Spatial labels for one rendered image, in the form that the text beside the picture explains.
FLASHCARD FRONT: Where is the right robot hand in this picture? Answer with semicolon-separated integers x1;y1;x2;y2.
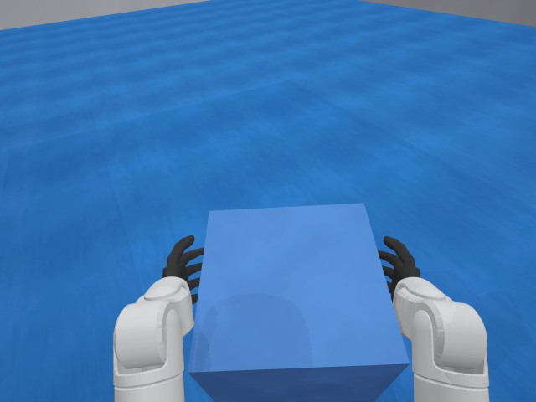
378;236;420;302

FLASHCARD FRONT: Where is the left robot hand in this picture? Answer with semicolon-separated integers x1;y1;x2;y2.
162;235;204;304

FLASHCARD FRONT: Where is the right robot forearm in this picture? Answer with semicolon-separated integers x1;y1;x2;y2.
393;277;489;402

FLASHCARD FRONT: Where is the carton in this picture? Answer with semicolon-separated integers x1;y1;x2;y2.
188;203;410;402

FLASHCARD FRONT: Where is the left robot forearm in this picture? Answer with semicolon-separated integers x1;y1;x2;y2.
113;276;194;402

